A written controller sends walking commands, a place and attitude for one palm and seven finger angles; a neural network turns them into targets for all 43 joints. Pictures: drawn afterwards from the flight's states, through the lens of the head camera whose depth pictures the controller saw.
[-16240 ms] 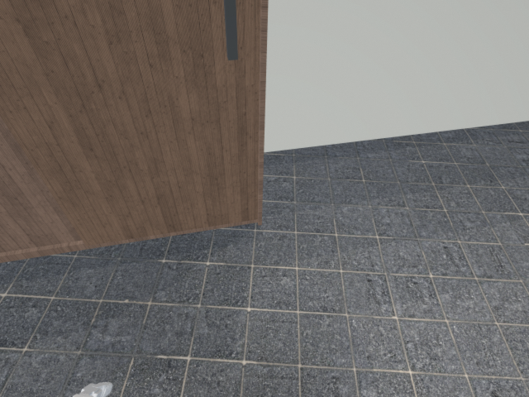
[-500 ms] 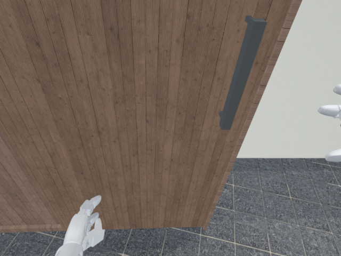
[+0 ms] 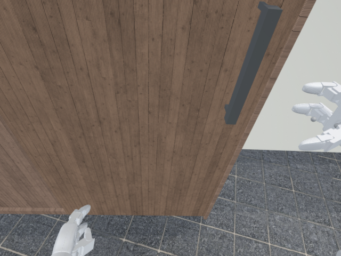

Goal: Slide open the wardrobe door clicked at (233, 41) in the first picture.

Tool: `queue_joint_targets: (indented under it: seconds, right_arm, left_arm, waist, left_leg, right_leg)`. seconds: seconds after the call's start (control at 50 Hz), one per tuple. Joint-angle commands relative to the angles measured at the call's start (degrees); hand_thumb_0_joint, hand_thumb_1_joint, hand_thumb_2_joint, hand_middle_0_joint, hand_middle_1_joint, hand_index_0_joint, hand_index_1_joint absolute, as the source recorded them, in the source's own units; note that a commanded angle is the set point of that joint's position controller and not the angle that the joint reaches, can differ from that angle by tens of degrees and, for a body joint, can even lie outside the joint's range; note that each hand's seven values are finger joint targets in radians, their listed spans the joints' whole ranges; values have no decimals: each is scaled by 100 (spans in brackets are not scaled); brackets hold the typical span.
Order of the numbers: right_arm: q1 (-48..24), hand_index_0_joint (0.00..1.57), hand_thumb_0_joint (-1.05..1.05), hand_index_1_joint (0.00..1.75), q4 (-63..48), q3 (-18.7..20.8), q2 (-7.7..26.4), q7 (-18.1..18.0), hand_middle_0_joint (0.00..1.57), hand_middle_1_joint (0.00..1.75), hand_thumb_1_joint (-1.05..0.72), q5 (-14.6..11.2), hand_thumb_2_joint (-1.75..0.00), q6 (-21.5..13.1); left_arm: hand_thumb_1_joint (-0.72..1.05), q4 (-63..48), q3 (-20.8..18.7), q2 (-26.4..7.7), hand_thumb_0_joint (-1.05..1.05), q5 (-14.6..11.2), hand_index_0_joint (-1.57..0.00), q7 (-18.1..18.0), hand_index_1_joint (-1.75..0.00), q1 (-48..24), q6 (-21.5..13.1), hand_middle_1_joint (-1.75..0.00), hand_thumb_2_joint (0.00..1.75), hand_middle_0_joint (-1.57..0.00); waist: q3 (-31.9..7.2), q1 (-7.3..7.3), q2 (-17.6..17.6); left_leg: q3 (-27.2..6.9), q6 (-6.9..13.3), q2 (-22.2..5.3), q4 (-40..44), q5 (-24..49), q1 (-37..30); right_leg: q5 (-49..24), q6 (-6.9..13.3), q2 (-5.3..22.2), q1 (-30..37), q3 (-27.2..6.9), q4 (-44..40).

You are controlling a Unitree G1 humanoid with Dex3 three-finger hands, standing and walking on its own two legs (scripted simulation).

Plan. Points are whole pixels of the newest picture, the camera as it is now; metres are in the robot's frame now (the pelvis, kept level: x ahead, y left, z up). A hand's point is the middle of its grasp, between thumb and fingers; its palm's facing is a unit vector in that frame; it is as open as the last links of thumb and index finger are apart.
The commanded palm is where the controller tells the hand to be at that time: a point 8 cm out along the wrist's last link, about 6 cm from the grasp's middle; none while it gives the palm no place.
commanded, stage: move the hooked fingers beside the handle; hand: right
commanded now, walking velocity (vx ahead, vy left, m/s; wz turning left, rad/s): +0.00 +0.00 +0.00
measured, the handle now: (244, 71) +0.49 -0.15 +0.24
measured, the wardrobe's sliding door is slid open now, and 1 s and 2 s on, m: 0.00 0.00 0.00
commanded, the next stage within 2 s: none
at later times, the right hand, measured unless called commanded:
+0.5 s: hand (290, 96) +0.40 -0.23 +0.23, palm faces +0.04 +1.00 -0.06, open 14.0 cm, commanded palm +0.37 -0.28 +0.24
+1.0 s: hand (276, 85) +0.44 -0.21 +0.23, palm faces +0.02 +1.00 -0.05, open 14.0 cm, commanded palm +0.41 -0.27 +0.23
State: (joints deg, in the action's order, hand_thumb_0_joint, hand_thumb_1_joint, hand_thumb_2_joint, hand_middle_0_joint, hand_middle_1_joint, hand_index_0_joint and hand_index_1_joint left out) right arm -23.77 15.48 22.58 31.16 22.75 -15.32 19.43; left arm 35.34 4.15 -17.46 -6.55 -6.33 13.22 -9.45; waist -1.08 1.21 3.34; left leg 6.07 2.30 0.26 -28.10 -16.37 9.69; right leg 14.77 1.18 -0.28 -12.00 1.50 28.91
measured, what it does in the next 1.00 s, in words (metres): stands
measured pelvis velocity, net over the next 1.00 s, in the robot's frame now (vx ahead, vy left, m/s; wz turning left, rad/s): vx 0.02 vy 0.00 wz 0.01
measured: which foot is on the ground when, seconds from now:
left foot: down 0.00-1.00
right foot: down 0.00-1.00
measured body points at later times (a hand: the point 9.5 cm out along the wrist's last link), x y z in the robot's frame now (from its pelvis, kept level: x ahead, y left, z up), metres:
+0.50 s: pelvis +0.01 -0.01 +0.00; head +0.00 +0.01 +0.45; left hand +0.19 +0.24 -0.08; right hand +0.39 -0.28 +0.24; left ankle -0.01 +0.09 -0.74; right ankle +0.01 -0.11 -0.74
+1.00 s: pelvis +0.02 +0.00 +0.00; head +0.01 +0.01 +0.45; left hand +0.13 +0.27 -0.10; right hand +0.43 -0.27 +0.24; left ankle -0.01 +0.09 -0.74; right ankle +0.01 -0.11 -0.74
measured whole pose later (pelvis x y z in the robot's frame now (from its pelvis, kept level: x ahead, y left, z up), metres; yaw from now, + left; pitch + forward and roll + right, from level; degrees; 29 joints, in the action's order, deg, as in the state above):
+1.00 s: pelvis +0.02 +0.00 +0.00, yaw +1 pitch +0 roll +0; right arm -41.6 34.8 17.3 28.6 14.9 -11.7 13.7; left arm 37.8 2.8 -16.5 -5.7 -6.6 16.3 -5.1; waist -1.7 -2.1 1.7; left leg 5.2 2.3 0.7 -25.2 -15.8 9.8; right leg 14.7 1.1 -0.1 -11.9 2.2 26.3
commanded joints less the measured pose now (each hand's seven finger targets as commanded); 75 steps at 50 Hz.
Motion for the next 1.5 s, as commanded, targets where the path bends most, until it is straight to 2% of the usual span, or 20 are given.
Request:
queue_joint_targets:
  seconds: [0.0,0.08,0.2,0.24,0.34,0.42,0.56,0.62,0.68,0.76,0.82,0.86,0.92,1.0,1.08,1.14,1.24,1.4,1.44,1.48]
  right_arm:
    - [-3052,30,0,120,-1652,630,1653,-117,30,120,50,-294,-30,-905]
    - [-2614,30,0,120,-1096,451,1379,-451,30,120,50,-59,-30,-568]
    - [-2414,30,0,120,-894,134,1094,-525,30,120,50,47,-30,-62]
    - [-2662,30,0,120,-1026,-9,949,-526,30,120,50,-18,-30,-193]
    - [-3383,30,0,120,-1077,260,1348,-707,30,120,50,19,-30,-512]
    - [-3698,30,0,120,-713,-30,1116,-799,30,120,50,182,-30,-490]
    - [-3742,30,0,120,-126,-158,1002,-677,30,120,50,113,-30,-481]
    - [-3905,30,0,120,-319,-153,977,-727,30,120,50,123,-30,-593]
    - [-3643,30,0,120,3,293,1430,-829,30,120,50,154,-30,-636]
    - [-3944,30,0,120,379,33,1300,-875,30,120,50,270,-30,-634]
    - [-4296,30,0,120,418,-120,1273,-839,30,120,50,353,-30,-720]
    - [-4562,30,0,120,448,-86,1369,-798,30,120,50,311,-30,-866]
    - [-5040,30,0,120,481,-435,1000,-707,30,120,50,245,-30,-1044]
    - [-4455,30,0,120,834,94,1411,-726,30,120,50,212,-30,-1044]
    - [-3765,30,0,120,1384,220,1508,-776,30,120,50,291,-30,-857]
    - [-3707,30,0,120,1210,108,1464,-769,30,120,50,323,-30,-883]
    - [-4362,30,0,120,-176,210,1613,-723,30,120,50,237,-30,-1313]
    - [-4477,30,0,120,1479,-389,1021,-662,30,120,50,267,-30,-758]
    - [-4693,30,0,120,1648,-569,880,-685,30,120,50,303,-30,-746]
    - [-4730,30,0,120,1516,-313,1186,-726,30,120,50,315,-30,-856]
  left_arm:
    - [90,-900,-221,-530,0,80,-20,-93,-30,-902,-478,-30,90,-20]
    - [90,-823,-226,-511,0,66,-20,-45,-30,-911,-419,-30,90,-20]
    - [90,-947,-281,-561,0,53,-20,17,-30,-873,-213,-30,90,-20]
    - [90,-947,-271,-535,0,73,-20,4,-30,-881,-199,-30,90,-20]
    - [90,-810,-262,-532,0,114,-20,-52,-30,-790,-167,-30,90,-20]
    - [90,-736,-271,-518,0,104,-20,-70,-30,-703,-124,-30,90,-20]
    - [90,-705,-340,-588,0,91,-20,-67,-30,-545,-10,-30,90,-20]
    - [90,-764,-347,-557,0,110,-20,-37,-30,-548,-11,-30,90,-20]
    - [90,-715,-362,-598,0,122,-20,-15,-30,-440,59,-30,90,-20]
    - [90,-669,-373,-625,0,91,-20,-29,-30,-345,139,-30,90,-20]
    - [90,-652,-394,-618,0,91,-20,-45,-30,-263,148,-30,90,-20]
    - [90,-606,-414,-650,0,97,-20,-66,-30,-187,151,-30,90,-20]
    - [90,-551,-399,-625,0,100,-20,-89,-30,-151,94,-30,90,-20]
    - [90,-542,-425,-669,0,128,-20,-61,-30,-61,102,-30,90,-20]
    - [90,-589,-446,-710,0,100,-20,3,-30,-30,192,-30,90,-20]
    - [90,-701,-469,-722,0,80,-20,16,-30,-30,261,-30,90,-20]
    - [90,-857,-453,-636,0,107,-20,-2,-30,-201,205,-30,90,-20]
    - [90,-464,-391,-702,0,36,-20,-89,-30,-82,165,-30,90,-20]
    - [90,-425,-427,-728,0,42,-20,-71,-30,-19,167,-30,90,-20]
    - [90,-510,-433,-723,0,71,-20,-53,-30,-23,165,-30,90,-20]
  waist:
    - [-1704,-82,110]
    - [-1228,37,406]
    - [-1275,-7,-252]
    - [-1275,-62,-447]
    - [-1498,-103,-171]
    - [-1513,-174,215]
    - [-1672,-218,-299]
    - [-1894,-169,-65]
    - [-1745,-105,-269]
    - [-1385,-232,-238]
    - [-1512,-322,119]
    - [-1619,-389,-30]
    - [-1746,-488,166]
    - [-1922,-274,-95]
    - [-1518,-172,-378]
    - [-1419,-213,-466]
    - [-2049,-257,37]
    - [-876,-483,-126]
    - [-948,-529,-196]
    - [-1362,-428,-224]
  left_leg:
    - [-427,-49,-178,471,1359,125]
    - [-374,-9,-226,460,1388,178]
    - [-351,-40,-231,411,1778,67]
    - [-336,-42,-213,417,1773,88]
    - [-407,-21,-209,459,1778,58]
    - [-409,14,-228,440,1869,107]
    - [-396,4,-216,437,2233,-73]
    - [-409,18,-233,369,2402,-107]
    - [-425,4,-216,409,2488,-253]
    - [-456,-16,-216,493,2196,-75]
    - [-498,2,-217,509,2171,12]
    - [-503,-3,-183,549,2156,-6]
    - [-490,14,-182,534,2102,110]
    - [-486,18,-182,501,2345,-195]
    - [-499,-29,-206,522,2307,-227]
    - [-496,-41,-221,531,2314,-250]
    - [-565,-16,-186,509,2560,-415]
    - [-519,-29,-168,748,1331,490]
    - [-490,-17,-186,734,1263,545]
    - [-521,-6,-192,648,1449,309]
  right_leg:
    - [-1076,143,93,1229,-553,-343]
    - [-1139,72,104,930,-509,-483]
    - [-1411,97,127,827,-467,-427]
    - [-1449,111,157,883,-493,-402]
    - [-1513,109,137,1072,-477,-382]
    - [-1631,84,120,1142,-471,-400]
    - [-1867,124,134,1090,-444,-362]
    - [-2154,108,135,1234,-455,-323]
    - [-2110,121,131,978,-389,-356]
    - [-1727,155,136,760,-319,-432]
    - [-1727,161,124,919,-310,-384]
    - [-1711,185,139,996,-328,-361]
    - [-1712,174,136,1194,-379,-345]
    - [-1878,172,115,1044,-360,-375]
    - [-1622,184,115,565,-244,-454]
    - [-1600,197,132,476,-206,-465]
    - [-2022,227,148,1116,-228,-374]
    - [-804,186,115,579,-311,-528]
    - [-797,180,130,590,-342,-497]
    - [-981,185,111,640,-359,-450]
